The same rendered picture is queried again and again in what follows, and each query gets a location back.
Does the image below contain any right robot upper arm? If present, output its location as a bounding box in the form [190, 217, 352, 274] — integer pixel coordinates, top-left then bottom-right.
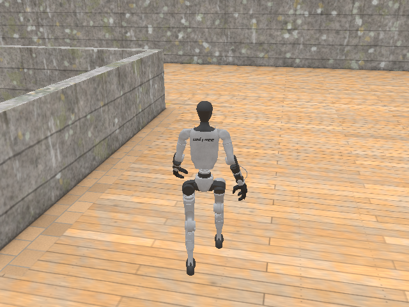
[217, 129, 236, 165]

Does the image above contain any robot left forearm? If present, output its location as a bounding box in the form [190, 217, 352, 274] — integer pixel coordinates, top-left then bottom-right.
[173, 153, 181, 171]

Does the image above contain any left robot upper arm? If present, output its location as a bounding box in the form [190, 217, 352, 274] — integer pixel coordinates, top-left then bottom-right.
[174, 129, 191, 162]

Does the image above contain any robot right thigh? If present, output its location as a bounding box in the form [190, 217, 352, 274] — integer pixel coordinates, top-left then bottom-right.
[213, 178, 226, 214]

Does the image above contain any robot left hand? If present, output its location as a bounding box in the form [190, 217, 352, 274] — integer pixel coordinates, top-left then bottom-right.
[173, 167, 188, 178]

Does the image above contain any robot left foot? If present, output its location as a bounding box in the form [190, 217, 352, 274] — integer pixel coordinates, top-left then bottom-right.
[186, 258, 196, 276]

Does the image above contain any robot right forearm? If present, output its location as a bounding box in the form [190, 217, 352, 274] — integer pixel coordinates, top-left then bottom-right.
[230, 155, 245, 186]

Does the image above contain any robot right hand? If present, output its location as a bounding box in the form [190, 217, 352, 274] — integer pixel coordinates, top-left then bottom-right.
[233, 183, 247, 201]

